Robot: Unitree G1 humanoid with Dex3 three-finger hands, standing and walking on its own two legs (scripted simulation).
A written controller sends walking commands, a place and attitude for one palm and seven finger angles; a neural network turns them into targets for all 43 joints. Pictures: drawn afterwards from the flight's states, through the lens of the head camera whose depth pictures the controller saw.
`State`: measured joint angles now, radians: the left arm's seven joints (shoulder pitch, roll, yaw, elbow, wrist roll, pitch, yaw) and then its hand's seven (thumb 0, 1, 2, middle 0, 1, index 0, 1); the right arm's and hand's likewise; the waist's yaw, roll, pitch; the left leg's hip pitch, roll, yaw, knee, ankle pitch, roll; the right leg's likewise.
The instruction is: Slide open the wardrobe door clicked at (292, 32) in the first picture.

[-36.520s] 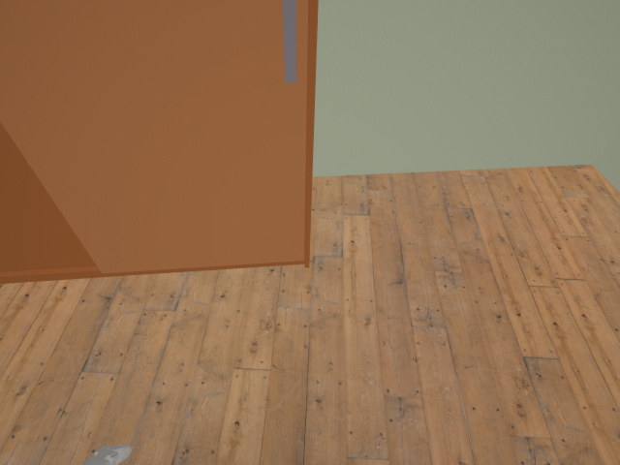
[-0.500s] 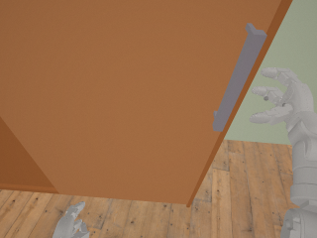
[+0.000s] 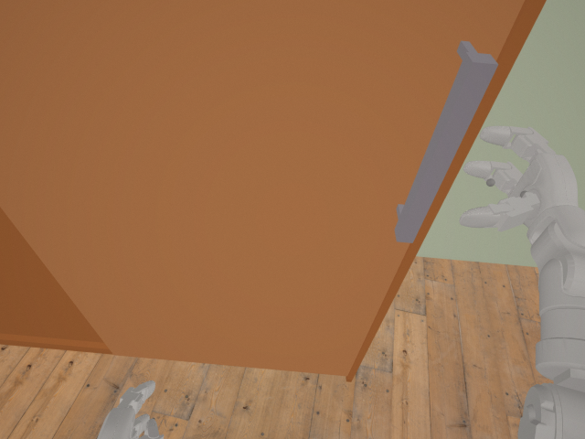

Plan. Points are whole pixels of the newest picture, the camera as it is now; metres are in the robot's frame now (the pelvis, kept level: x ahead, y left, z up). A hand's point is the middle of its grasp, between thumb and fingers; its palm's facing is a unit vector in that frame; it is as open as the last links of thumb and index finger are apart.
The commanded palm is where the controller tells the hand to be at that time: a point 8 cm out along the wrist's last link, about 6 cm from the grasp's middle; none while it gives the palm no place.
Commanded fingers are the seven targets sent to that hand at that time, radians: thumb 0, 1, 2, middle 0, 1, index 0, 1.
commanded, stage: feel for the door with the fingertips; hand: right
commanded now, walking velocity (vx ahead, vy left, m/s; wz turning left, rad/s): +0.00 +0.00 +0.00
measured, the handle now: (430, 156) +0.45 -0.14 +0.20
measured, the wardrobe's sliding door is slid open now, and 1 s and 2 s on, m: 0.00 0.00 0.00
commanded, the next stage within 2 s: slide the fingers in behind the handle in 0.90 s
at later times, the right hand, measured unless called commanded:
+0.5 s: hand (463, 177) +0.39 -0.17 +0.21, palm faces +0.04 +1.00 -0.01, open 14.0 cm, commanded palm +0.37 -0.22 +0.21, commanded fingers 0.00 0.50 -0.30 0.30 1.20 0.30 1.20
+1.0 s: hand (470, 172) +0.41 -0.18 +0.21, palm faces +0.04 +1.00 -0.01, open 13.8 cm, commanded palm +0.39 -0.23 +0.21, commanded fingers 0.00 0.50 -0.30 0.30 1.20 0.30 1.20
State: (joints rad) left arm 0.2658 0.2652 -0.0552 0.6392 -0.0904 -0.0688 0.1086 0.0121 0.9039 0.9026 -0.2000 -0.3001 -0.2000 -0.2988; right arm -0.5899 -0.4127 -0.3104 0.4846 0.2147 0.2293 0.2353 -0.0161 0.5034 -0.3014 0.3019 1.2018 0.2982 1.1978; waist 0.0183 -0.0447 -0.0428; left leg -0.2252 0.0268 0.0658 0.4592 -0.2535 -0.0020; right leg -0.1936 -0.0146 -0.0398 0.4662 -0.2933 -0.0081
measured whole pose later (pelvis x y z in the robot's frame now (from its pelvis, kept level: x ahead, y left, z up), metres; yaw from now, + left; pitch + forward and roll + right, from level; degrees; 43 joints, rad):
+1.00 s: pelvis -0.01 +0.01 +0.00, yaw +0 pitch +1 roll +0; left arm 0.29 0.27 -0.04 0.69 -0.09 -0.06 0.11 0.01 0.91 0.90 -0.20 -0.30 -0.20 -0.30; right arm -0.71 -0.38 -0.26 0.61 0.20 0.18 0.18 -0.02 0.50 -0.30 0.33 1.24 0.33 1.23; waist 0.02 -0.04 -0.04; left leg -0.23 0.02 0.07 0.45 -0.24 0.01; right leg -0.20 -0.02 -0.03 0.46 -0.27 0.00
